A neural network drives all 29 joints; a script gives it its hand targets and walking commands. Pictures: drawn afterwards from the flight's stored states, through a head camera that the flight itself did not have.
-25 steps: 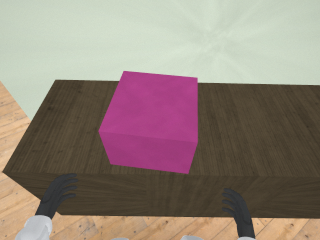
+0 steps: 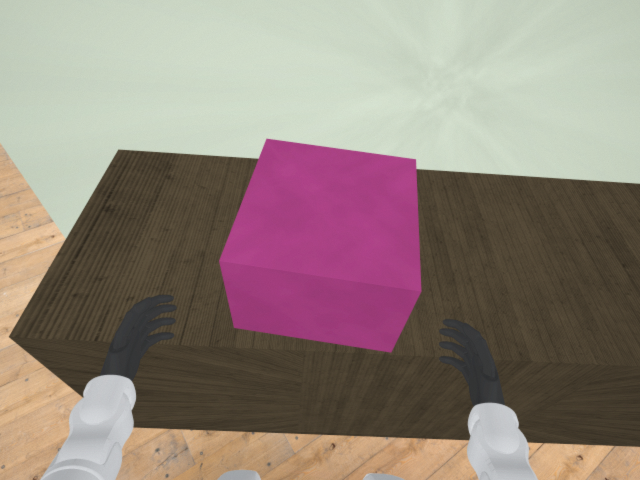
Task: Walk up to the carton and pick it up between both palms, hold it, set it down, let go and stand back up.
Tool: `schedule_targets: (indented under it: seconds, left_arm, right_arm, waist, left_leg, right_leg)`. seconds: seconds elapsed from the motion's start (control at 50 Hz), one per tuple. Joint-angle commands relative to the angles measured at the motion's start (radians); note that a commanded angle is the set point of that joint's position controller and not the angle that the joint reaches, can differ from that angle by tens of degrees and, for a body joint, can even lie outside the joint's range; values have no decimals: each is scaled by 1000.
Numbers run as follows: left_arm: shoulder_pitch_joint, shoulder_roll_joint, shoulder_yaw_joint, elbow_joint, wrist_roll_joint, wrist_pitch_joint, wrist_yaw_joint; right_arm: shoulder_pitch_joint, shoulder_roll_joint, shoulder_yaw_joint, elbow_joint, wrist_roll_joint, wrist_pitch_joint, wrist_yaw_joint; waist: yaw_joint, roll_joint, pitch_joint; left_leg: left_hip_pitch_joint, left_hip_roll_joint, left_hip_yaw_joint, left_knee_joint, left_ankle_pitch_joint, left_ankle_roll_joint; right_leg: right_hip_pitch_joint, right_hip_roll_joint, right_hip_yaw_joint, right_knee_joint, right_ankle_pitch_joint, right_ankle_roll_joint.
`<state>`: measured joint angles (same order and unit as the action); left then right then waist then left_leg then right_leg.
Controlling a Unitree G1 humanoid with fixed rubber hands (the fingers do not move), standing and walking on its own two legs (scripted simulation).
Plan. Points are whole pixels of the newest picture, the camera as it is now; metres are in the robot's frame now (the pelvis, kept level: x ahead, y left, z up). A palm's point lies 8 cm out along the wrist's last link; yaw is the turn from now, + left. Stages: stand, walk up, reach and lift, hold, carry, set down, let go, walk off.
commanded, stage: reach and lift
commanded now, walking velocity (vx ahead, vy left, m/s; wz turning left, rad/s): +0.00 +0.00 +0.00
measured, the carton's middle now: (326, 241) +0.52 +0.00 -0.08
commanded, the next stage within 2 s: none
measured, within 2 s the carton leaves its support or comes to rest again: neither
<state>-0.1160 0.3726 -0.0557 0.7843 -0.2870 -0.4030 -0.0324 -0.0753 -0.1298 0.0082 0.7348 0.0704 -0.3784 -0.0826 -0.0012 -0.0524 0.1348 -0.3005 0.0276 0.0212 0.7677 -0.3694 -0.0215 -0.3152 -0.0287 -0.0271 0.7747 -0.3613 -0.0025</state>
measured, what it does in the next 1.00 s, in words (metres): stands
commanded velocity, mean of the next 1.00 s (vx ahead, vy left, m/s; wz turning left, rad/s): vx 0.00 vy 0.00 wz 0.00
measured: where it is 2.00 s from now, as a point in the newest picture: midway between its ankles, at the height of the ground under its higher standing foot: outside the picture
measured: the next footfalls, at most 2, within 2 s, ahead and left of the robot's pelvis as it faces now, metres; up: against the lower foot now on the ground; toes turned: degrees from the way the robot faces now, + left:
none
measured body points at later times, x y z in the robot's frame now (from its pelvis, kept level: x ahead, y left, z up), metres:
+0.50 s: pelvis +0.01 +0.00 +0.00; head +0.04 +0.01 +0.45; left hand +0.35 +0.25 +0.01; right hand +0.33 -0.22 +0.00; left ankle +0.03 +0.13 -0.71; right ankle +0.04 -0.12 -0.71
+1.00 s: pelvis +0.02 +0.01 -0.01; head +0.07 +0.02 +0.44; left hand +0.42 +0.25 +0.03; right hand +0.40 -0.23 +0.01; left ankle +0.03 +0.13 -0.71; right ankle +0.04 -0.12 -0.71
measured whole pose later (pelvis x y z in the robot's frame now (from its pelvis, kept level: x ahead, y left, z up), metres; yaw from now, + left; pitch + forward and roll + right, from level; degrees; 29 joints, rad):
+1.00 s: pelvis +0.02 +0.01 -0.01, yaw +1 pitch +12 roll -2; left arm -0.70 0.37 -0.14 1.21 -0.32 -0.33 -0.05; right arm -0.60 -0.29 0.01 1.15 0.24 -0.33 -0.07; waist -0.03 0.01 -0.10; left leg -0.66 0.03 -0.01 0.83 -0.37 -0.02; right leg -0.64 -0.03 -0.06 0.77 -0.34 0.01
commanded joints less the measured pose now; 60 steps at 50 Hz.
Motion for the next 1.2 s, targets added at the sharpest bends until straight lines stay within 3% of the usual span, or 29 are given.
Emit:
schedule_targets:
  seconds: [0.0, 0.14, 0.32, 0.42, 0.74, 0.92, 1.18]
  left_arm:
    - [-410, 260, -13, -101, -91, -23, 10]
    - [-518, 268, -3, -94, -85, 0, 7]
    - [-658, 267, -24, -12, -120, 5, -12]
    - [-740, 269, -28, 50, -120, 12, -17]
    - [-1004, 275, -62, 172, -133, 24, -21]
    - [-1158, 272, -113, 311, -168, 18, -12]
    - [-1351, 248, -184, 437, -203, 29, 15]
  right_arm:
    - [-345, -189, -124, -52, 178, -36, 7]
    - [-451, -211, -130, -53, 187, -28, -1]
    - [-586, -245, -110, -48, 209, -12, -3]
    - [-664, -271, -87, 18, 238, 0, 1]
    - [-907, -355, -76, 202, 295, -7, 4]
    - [-1068, -404, -61, 291, 325, 1, 22]
    - [-1260, -483, -56, 474, 353, 9, 70]
  waist:
    - [-50, 214, -361]
    - [-63, 216, -446]
    - [-78, 174, -544]
    - [-79, 174, -584]
    - [-130, 196, -823]
    - [-130, 176, -924]
    - [-119, 213, -1065]
  left_leg:
    - [-103, -5, -43, -220, 66, -45]
    - [-97, -16, -37, -187, 180, -45]
    - [-114, -27, -27, -141, 241, -34]
    - [-108, -31, -30, -112, 273, -38]
    - [-19, -36, -52, -5, 512, -71]
    - [-41, -33, -61, 27, 529, -79]
    - [10, -8, -75, 55, 671, -115]
  right_leg:
    - [105, 43, 18, -185, 102, -1]
    - [82, 43, 16, -190, 177, 10]
    - [44, 43, 14, -168, 255, 23]
    - [9, 44, 10, -155, 280, 24]
    - [-139, 65, -27, -132, 425, 26]
    - [-237, 63, -43, -102, 417, 23]
    - [-420, 73, -76, -90, 392, 8]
